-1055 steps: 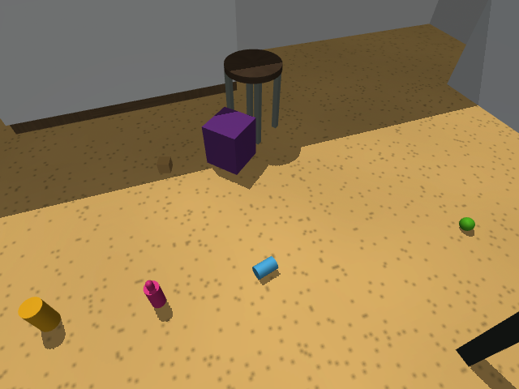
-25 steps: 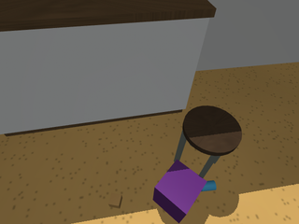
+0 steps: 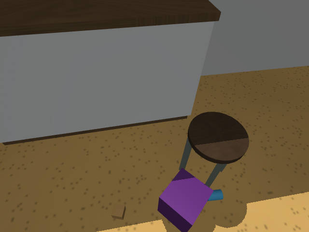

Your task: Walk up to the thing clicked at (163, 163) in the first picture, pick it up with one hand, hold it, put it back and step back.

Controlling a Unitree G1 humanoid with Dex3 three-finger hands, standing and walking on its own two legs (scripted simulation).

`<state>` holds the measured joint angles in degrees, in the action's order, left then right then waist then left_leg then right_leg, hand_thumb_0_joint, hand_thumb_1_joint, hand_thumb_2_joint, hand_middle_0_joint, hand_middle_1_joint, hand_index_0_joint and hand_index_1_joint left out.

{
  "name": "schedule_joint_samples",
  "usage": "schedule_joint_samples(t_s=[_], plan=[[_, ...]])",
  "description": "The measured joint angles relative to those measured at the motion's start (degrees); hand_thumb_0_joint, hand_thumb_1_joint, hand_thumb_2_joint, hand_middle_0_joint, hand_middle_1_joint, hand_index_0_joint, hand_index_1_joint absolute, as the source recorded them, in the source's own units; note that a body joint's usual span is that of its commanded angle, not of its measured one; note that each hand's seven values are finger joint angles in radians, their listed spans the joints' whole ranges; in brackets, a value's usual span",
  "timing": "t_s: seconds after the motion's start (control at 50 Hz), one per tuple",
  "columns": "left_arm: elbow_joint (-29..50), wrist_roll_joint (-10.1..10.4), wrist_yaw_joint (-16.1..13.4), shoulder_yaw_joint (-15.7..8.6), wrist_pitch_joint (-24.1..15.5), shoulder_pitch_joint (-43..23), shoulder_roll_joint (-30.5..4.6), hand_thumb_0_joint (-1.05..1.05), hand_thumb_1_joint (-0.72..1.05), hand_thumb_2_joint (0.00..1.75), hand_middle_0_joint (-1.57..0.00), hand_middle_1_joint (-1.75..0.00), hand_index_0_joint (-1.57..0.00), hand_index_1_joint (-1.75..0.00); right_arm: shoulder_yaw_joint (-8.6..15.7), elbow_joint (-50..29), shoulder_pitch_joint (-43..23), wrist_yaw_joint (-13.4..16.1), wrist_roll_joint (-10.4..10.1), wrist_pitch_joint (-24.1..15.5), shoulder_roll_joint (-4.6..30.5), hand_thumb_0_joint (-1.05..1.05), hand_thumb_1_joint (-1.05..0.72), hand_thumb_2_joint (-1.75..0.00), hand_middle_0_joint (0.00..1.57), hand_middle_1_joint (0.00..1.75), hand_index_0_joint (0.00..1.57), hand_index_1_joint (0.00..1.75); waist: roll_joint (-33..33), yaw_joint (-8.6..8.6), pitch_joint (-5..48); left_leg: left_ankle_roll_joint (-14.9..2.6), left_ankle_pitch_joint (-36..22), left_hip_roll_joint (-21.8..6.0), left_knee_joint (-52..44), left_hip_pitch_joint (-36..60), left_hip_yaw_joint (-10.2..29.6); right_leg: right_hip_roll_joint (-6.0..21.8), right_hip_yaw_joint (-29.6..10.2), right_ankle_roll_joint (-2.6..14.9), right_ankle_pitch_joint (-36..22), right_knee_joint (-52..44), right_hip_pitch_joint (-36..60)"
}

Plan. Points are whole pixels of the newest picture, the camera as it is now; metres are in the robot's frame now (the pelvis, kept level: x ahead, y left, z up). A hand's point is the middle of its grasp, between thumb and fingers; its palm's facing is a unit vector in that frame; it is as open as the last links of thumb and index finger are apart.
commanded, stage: stand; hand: left
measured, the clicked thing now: (118, 211) +0.37 +0.20 -0.75
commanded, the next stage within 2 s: walk up in 0.18 s
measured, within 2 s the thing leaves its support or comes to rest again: neither
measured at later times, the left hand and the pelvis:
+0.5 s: hand out of the picture +0.03 +0.25 -0.17, palm faces -0.03 -0.91 -0.41, open 7.4 cm; pelvis -0.06 -0.02 -0.02, yaw +0 degrees
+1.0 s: hand out of the picture -0.08 +0.30 -0.18, palm faces +0.01 -0.93 -0.36, open 7.4 cm; pelvis -0.18 +0.03 -0.01, yaw +1 degrees
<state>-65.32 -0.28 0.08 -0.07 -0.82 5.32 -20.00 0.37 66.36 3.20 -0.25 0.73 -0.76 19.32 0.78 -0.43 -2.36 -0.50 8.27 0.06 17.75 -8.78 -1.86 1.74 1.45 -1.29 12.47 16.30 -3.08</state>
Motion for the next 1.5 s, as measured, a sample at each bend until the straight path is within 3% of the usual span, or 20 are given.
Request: schedule_joint_samples(t_s=[0.18, 0.32, 0.44, 0.5, 0.58, 0.64, 0.72, 0.76, 0.82, 0.86, 0.92, 1.06, 1.14, 1.18, 1.2, 1.26, 1.34, 1.4, 1.46, 1.5], plan=[[0.1, -0.02, -0.05, 0.05, 0.0, 0.51, -0.06, 0.0, 0.9, 0.9, -0.2, -0.3, -0.2, -0.3, 0.0, 0.2, 0.7, -0.03, -0.03, 0.11, 0.06, 0.0, -0.9, -0.9, 0.2, 0.3, 0.21, 0.3, -0.19, -0.1, -0.05, 0.14, 0.08, -0.1, -0.16, 0.24, 0.1, -0.11, 0.09, 0.15, 0.12, -0.14, 0.26], [4.7, 1.13, -0.94, -2.05, 1.65, -1.63, -1.71, 0.0, 0.9, 0.9, -0.2, -0.3, -0.2, -0.3, 1.14, -3.69, -2.03, -0.08, -0.95, 1.77, 0.91, 0.0, -0.9, -0.9, 0.2, 0.3, 0.21, 0.3, 0.1, -0.16, -5.46, 0.11, 0.8, -0.36, 5.71, -5.02, 0.24, -0.2, 0.09, 0.93, 2.78, 9.61, -6.76], [7.89, 0.4, -0.75, -2.54, 2.7, -1.63, -2.09, 0.0, 0.9, 0.9, -0.2, -0.3, -0.2, -0.3, 2.31, -7.24, -3.02, 0.17, -0.97, 3.56, 2.87, 0.0, -0.9, -0.9, 0.2, 0.3, 0.21, 0.3, -1.66, -0.27, -8.09, 0.3, 2.06, -1.41, 13.54, -10.77, 1.56, -1.32, 0.98, 2.31, 4.21, 16.14, -11.67], [9.34, -0.64, -0.55, -2.65, 2.98, -1.02, -1.45, 0.0, 0.9, 0.9, -0.2, -0.3, -0.2, -0.3, 2.84, -8.63, -2.5, 0.37, -0.41, 4.6, 3.64, 0.0, -0.9, -0.9, 0.2, 0.3, 0.21, 0.3, -1.26, 0.45, -8.65, -0.3, 15.66, 1.97, 28.33, -14.41, 3.95, -0.24, 0.22, 2.68, 4.15, 18.13, -13.23], [11.18, -1.5, -0.72, -2.87, 3.49, -1.01, -0.76, 0.0, 0.9, 0.9, -0.2, -0.3, -0.2, -0.3, 3.15, -10.41, -0.25, 0.05, -0.88, 4.71, 4.23, 0.0, -0.9, -0.9, 0.2, 0.3, 0.21, 0.3, -0.98, 0.38, -8.1, -0.37, 20.64, 4.64, 42.09, -15.76, 5.84, 1.1, 0.17, 2.16, 2.26, 17.58, -15.46], [13.39, -1.7, -1.03, -2.95, 3.48, -1.88, -0.76, 0.0, 0.9, 0.9, -0.21, -0.3, -0.2, -0.3, 2.84, -11.06, 1.65, 0.34, -0.87, 4.54, 4.45, 0.0, -0.9, -0.9, 0.2, 0.3, 0.21, 0.3, -1.27, 0.22, -7.97, 0.35, 21.16, 3.53, 39.57, -12.61, 6.06, 1.39, 0.96, 1.41, 1.02, 17.78, -17.71], [16.7, -0.95, -1.25, -3.18, 3.69, -3.49, -1.59, 0.0, 0.9, 0.9, -0.21, -0.3, -0.2, -0.3, 2.48, -11.26, 3.58, 0.77, 0.06, 4.02, 3.91, 0.0, -0.9, -0.9, 0.2, 0.3, 0.21, 0.3, -0.89, -0.67, -8.93, 0.35, 16.92, 0.51, 21.71, -5.07, 4.37, 2.47, 2.78, 0.0, 1.06, 21.45, -21.02], [17.28, -0.3, -1.35, -3.62, 4.29, -4.31, -3.12, 0.0, 0.9, 0.9, -0.21, -0.3, -0.2, -0.3, 2.6, -10.82, 3.22, 0.9, 0.9, 3.76, 1.61, 0.0, -0.9, -0.9, 0.2, 0.3, 0.21, 0.3, 3.26, 0.18, -11.04, -0.68, 16.04, 2.75, 19.73, -3.54, 2.29, 3.99, -0.35, 0.46, 1.09, 24.86, -22.3], [16.4, -0.16, -2.01, -4.03, 5.52, -3.26, -2.92, 0.0, 0.9, 0.9, -0.2, -0.3, -0.2, -0.3, 2.03, -11.72, 4.76, 0.17, 1.42, 3.72, 0.08, 0.0, -0.9, -0.9, 0.2, 0.3, 0.21, 0.3, 2.53, -0.96, -10.15, -1.55, 14.59, 1.18, 19.89, -4.54, 3.49, -3.19, -5.95, 1.11, 16.05, 37.73, -24.17], [15.96, 0.07, -1.98, -3.97, 5.87, -2.15, -2.68, 0.0, 0.9, 0.9, -0.2, -0.3, -0.2, -0.3, 1.79, -12.13, 5.75, 0.38, 1.78, 3.9, -0.39, 0.0, -0.9, -0.9, 0.2, 0.3, 0.21, 0.3, 1.73, -1.44, -8.64, -1.71, 12.44, 0.21, 17.37, -4.79, 4.3, -6.95, -7.97, 1.51, 18.03, 46.49, -25.02], [16.58, 0.28, -1.8, -4.04, 5.33, -0.1, -2.59, 0.0, 0.9, 0.9, -0.2, -0.3, -0.2, -0.3, 1.9, -12.97, 5.52, 1.15, 1.52, 3.8, -0.32, 0.0, -0.9, -0.9, 0.2, 0.3, 0.21, 0.3, 1.61, -0.19, -7.69, -1.79, 9.81, -0.36, 14.34, -5.11, 3.05, -8.7, -9.28, 1.53, 16.2, 52.29, -24.46], [16.22, -0.47, -1.52, -4.16, 4.66, 2.73, -2.67, 0.0, 0.9, 0.9, -0.2, -0.3, -0.2, -0.3, 2.53, -17.1, 2.12, 1.97, 0.62, 2.81, 0.76, 0.0, -0.9, -0.9, 0.2, 0.3, 0.21, 0.3, 1.13, 0.6, -9.57, -2.15, 8.05, -0.26, 16.02, -7.75, 0.0, -5.26, -6.79, -0.51, 14.65, 35.5, -16.23], [15.69, -1.1, -0.96, -4.25, 4.09, 3.61, -2.33, 0.01, 0.9, 0.9, -0.2, -0.3, -0.2, -0.3, 2.46, -18.33, 0.82, 1.6, 0.22, 3.29, 1.73, 0.0, -0.9, -0.9, 0.2, 0.3, 0.21, 0.3, 0.3, 1.07, -9.5, -1.62, 8.94, -0.51, 20.7, -10.76, -1.89, -3.63, -3.99, 1.2, 9.12, 21.37, -11.05], [15.08, -1.68, -0.72, -4.13, 3.84, 3.55, -0.76, 0.01, 0.9, 0.9, -0.2, -0.3, -0.2, -0.3, 2.76, -17.83, 0.23, 1.59, -0.16, 3.8, 2.71, 0.0, -0.9, -0.9, 0.2, 0.3, 0.21, 0.3, -3.32, 0.42, -9.81, -1.02, 8.98, -2.46, 22.64, -11.73, -0.37, -5.61, -2.39, 2.5, 7.56, 19.74, -10.25], [15.38, -1.7, -0.35, -3.95, 3.8, 4.02, -0.45, 0.01, 0.9, 0.9, -0.2, -0.3, -0.2, -0.3, 2.81, -17.56, 0.38, 1.68, -0.39, 4.05, 2.73, 0.0, -0.9, -0.9, 0.2, 0.3, 0.21, 0.3, -3.97, 0.15, -9.21, -0.89, 9.94, -2.0, 23.64, -12.52, 0.99, -5.77, -1.92, 2.91, 7.22, 19.81, -10.7], [16.82, -1.81, 0.2, -3.8, 3.85, 4.78, -0.85, 0.01, 0.9, 0.9, -0.2, -0.3, -0.2, -0.3, 2.54, -16.99, 1.39, 1.95, -0.68, 4.38, 1.78, 0.0, -0.9, -0.9, 0.2, 0.3, 0.21, 0.3, -1.53, 1.56, -7.91, -0.06, 21.69, 3.02, 36.67, -15.45, 4.21, -3.75, -3.5, 3.68, 6.13, 20.56, -12.72], [19.1, -1.99, -0.13, -4.18, 4.34, 3.98, -0.44, 0.01, 0.9, 0.9, -0.21, -0.3, -0.2, -0.3, 2.09, -16.89, 3.76, 2.07, -0.85, 3.6, 2.22, 0.0, -0.9, -0.9, 0.2, 0.3, 0.21, 0.3, -0.49, 1.84, -6.64, 0.68, 22.55, 5.89, 46.1, -15.71, 7.55, -2.26, -3.56, 3.5, 2.67, 18.02, -14.89], [21.24, -2.53, -0.11, -4.37, 4.36, 2.85, -0.4, 0.01, 0.9, 0.9, -0.21, -0.3, -0.2, -0.3, 1.88, -16.52, 5.61, 2.5, -0.67, 2.68, 2.79, 0.0, -0.9, -0.9, 0.2, 0.3, 0.21, 0.3, -0.56, 1.48, -6.27, 1.34, 21.97, 3.96, 38.86, -11.59, 6.48, -2.18, -2.56, 3.21, 0.99, 17.78, -17.02], [22.97, -2.55, 0.26, -4.35, 4.27, 1.64, -0.65, 0.01, 0.9, 0.9, -0.21, -0.3, -0.2, -0.3, 2.12, -15.51, 7.66, 2.65, 0.11, 1.78, 3.04, 0.0, -0.9, -0.9, 0.2, 0.3, 0.21, 0.3, -0.54, 0.56, -6.17, 1.24, 18.67, 1.45, 23.15, -5.34, 3.9, -1.87, -0.35, 2.79, 1.06, 20.23, -19.1], [23.0, -2.1, 0.47, -4.52, 4.58, 1.01, -1.86, 0.0, 0.9, 0.9, -0.2, -0.3, -0.2, -0.3, 2.44, -13.92, 7.88, 2.73, 0.99, 1.31, 1.46, 0.0, -0.9, -0.9, 0.2, 0.3, 0.21, 0.3, 3.2, 1.12, -7.39, -0.14, 13.26, 3.23, 17.01, -2.09, 1.7, 0.06, -1.76, 2.43, 1.99, 23.77, -20.1]])
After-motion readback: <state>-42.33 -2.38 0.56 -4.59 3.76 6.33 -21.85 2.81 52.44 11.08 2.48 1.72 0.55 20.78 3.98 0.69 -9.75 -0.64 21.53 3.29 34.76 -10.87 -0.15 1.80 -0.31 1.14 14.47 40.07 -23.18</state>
